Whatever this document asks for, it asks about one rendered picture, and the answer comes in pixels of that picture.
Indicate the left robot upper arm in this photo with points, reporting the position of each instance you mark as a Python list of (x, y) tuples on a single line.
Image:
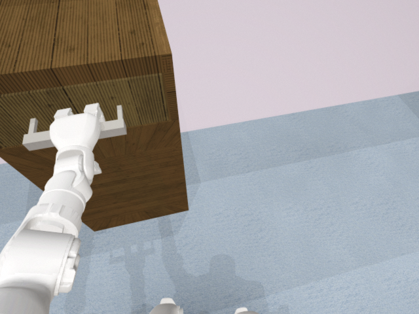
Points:
[(38, 266)]

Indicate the robot left forearm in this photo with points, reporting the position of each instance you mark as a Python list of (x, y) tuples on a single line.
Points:
[(61, 205)]

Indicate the left robot shin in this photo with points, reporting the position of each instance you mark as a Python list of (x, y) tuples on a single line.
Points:
[(167, 301)]

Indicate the cabinet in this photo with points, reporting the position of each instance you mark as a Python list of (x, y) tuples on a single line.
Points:
[(53, 43)]

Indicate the left robot hand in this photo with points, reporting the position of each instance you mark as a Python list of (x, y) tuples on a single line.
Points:
[(77, 129)]

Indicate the drawer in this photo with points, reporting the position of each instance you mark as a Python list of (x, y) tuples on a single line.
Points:
[(142, 98)]

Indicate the handle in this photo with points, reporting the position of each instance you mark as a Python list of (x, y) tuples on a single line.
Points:
[(37, 140)]

